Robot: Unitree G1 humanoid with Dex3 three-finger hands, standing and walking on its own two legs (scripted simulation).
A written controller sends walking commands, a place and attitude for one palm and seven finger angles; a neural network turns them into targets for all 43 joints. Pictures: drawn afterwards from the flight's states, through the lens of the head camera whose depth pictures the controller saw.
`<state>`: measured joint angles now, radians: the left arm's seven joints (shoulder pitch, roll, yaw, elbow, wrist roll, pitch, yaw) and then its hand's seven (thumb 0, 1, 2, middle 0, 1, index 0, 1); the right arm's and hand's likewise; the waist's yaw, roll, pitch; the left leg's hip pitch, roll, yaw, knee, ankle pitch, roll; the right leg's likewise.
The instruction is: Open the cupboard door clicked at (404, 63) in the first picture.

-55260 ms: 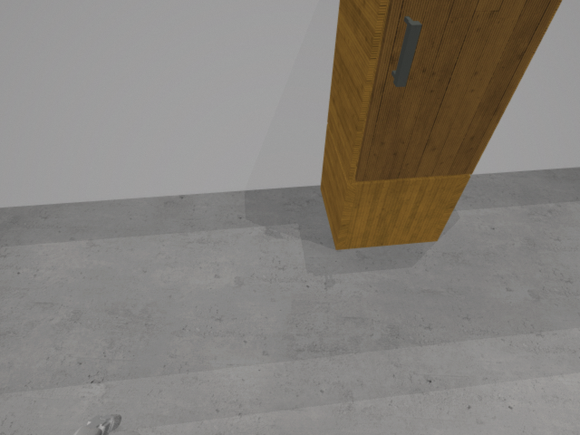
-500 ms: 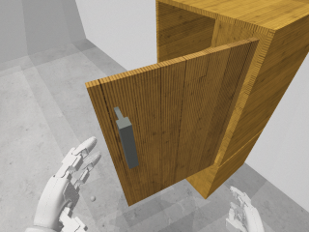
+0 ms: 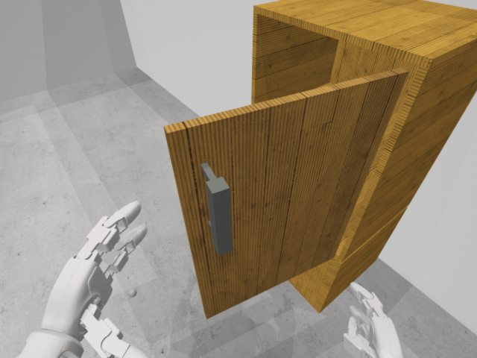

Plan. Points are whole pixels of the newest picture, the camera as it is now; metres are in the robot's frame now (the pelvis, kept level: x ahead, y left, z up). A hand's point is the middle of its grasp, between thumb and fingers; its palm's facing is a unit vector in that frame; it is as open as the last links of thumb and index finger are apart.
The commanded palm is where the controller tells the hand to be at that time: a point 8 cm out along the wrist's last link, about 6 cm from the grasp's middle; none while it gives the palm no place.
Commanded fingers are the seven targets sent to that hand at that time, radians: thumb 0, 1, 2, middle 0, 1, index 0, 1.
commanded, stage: draw the hand back to the body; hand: left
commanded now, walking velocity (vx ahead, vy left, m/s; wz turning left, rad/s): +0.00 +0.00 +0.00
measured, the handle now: (215, 210) +0.31 +0.07 +0.14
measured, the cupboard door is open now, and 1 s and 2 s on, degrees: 78 78 78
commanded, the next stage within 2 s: step back with the hand held close in 1.30 s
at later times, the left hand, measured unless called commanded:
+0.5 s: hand (92, 264) +0.19 +0.21 +0.15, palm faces +0.30 -0.89 -0.35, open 14.1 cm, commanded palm +0.15 +0.26 +0.18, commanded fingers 0.00 0.20 0.60 -0.17 -0.30 -0.17 -0.30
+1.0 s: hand (72, 220) +0.23 +0.25 +0.18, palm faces +0.44 -0.79 -0.41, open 8.3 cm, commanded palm +0.18 +0.28 +0.20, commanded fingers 0.00 0.90 0.90 -0.20 -0.30 -0.20 -0.30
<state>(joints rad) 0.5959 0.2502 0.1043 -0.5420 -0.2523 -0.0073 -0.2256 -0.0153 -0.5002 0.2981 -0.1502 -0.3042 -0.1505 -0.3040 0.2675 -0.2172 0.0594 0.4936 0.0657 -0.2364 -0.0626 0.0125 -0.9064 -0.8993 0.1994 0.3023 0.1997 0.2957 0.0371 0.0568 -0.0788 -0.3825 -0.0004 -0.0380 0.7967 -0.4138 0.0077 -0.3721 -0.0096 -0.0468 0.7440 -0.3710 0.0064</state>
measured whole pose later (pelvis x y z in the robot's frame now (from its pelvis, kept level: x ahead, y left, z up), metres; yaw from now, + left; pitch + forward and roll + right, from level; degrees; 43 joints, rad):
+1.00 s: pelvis +0.04 -0.01 +0.03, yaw -1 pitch -3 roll +0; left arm 0.48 0.34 0.34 -0.42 -0.07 -0.05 0.12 0.01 0.72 0.82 -0.20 -0.31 -0.20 -0.31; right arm 0.18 -0.23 0.01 0.62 0.02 -0.09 -0.09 0.01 -0.91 -0.90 0.20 0.30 0.20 0.30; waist 0.07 0.06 0.01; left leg -0.10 0.01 -0.02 0.46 -0.31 -0.01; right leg -0.12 0.00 -0.03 0.45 -0.29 -0.01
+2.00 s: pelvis -0.06 +0.01 +0.01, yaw -2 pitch -2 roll +0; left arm 0.54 0.40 0.44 -0.51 -0.01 -0.18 0.16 0.01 0.89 0.90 -0.21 -0.31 -0.21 -0.31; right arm 0.21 -0.21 0.00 0.55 0.02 -0.05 -0.08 0.01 -0.91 -0.90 0.20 0.30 0.20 0.30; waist 0.01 0.00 0.05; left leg -0.36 -0.01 0.02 0.62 -0.23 0.03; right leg -0.37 -0.02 0.00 0.58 -0.17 0.02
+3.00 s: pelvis -0.28 -0.02 +0.02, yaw -3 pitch -2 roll +2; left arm 0.58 0.40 0.39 -0.46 -0.01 -0.17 0.14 0.01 0.89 0.90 -0.21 -0.31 -0.21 -0.31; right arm 0.24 -0.21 -0.01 0.65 -0.01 -0.08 -0.06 0.01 -0.91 -0.90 0.20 0.30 0.20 0.30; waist 0.01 -0.02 -0.01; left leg -0.49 -0.05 0.01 0.91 -0.36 0.00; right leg -0.27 0.01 -0.05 0.55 -0.27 -0.07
